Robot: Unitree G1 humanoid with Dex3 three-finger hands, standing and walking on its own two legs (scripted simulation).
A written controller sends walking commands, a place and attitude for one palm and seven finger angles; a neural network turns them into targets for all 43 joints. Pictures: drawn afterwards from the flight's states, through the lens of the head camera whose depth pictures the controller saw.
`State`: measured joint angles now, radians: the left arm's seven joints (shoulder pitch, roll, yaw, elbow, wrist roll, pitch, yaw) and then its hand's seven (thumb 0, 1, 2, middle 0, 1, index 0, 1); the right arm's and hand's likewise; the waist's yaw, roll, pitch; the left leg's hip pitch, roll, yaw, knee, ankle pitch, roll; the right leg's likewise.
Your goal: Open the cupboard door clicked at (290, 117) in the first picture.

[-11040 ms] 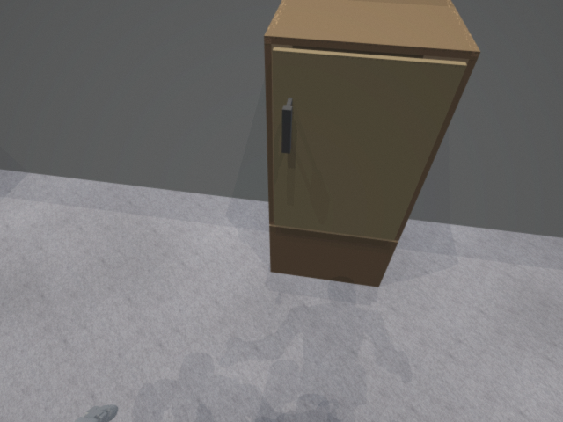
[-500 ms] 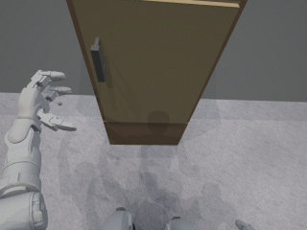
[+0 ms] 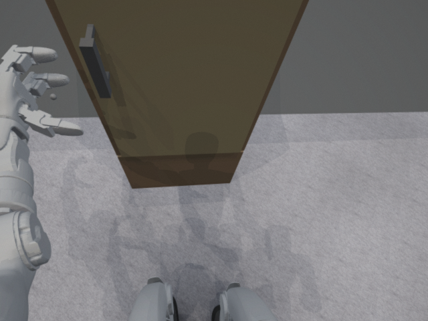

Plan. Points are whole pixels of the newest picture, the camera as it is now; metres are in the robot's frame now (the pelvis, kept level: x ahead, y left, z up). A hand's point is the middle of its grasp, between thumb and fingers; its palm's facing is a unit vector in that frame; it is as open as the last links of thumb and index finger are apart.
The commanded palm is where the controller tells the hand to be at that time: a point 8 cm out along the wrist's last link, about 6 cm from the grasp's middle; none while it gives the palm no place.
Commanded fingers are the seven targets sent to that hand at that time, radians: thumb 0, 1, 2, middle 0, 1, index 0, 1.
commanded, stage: move the hooked fingers beside the handle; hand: left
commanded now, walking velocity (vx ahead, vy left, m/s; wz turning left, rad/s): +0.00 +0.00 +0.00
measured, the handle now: (98, 63) +0.58 +0.19 +0.08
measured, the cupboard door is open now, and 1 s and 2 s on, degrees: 0 0 0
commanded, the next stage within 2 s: slide the fingers in behind the handle in 1.02 s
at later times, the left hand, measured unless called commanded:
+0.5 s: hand (52, 90) +0.52 +0.26 +0.07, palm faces +0.02 -1.00 -0.01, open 14.0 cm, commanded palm +0.51 +0.29 +0.07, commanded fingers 0.00 -0.50 0.30 -0.30 -1.20 -0.30 -1.20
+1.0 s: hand (55, 85) +0.53 +0.25 +0.07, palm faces +0.05 -1.00 -0.01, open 14.0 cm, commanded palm +0.51 +0.29 +0.06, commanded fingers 0.00 -0.50 0.30 -0.30 -1.20 -0.30 -1.20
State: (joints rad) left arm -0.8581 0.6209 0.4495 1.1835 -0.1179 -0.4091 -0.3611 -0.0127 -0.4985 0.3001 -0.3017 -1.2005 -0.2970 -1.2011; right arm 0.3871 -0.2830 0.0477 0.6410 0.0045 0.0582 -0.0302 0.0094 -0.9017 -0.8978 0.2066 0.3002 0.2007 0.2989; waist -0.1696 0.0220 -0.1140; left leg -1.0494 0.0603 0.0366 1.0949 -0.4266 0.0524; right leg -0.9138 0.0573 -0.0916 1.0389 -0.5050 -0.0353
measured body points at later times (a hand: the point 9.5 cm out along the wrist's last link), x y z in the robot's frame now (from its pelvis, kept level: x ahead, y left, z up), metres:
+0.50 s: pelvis +0.01 +0.00 +0.00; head +0.16 +0.04 +0.42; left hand +0.51 +0.31 +0.07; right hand -0.01 -0.26 -0.10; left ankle +0.05 +0.09 -0.66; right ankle -0.01 -0.10 -0.66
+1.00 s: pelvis +0.00 +0.01 -0.01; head +0.16 +0.05 +0.41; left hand +0.52 +0.31 +0.07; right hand +0.00 -0.26 -0.10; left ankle +0.05 +0.09 -0.66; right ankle -0.01 -0.10 -0.66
